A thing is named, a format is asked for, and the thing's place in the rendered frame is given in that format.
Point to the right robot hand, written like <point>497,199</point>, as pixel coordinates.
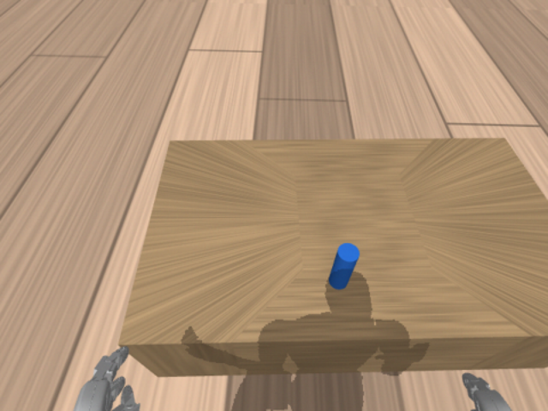
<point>483,397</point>

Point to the can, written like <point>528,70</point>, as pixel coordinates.
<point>344,263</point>

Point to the left robot hand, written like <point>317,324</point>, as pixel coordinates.
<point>100,392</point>

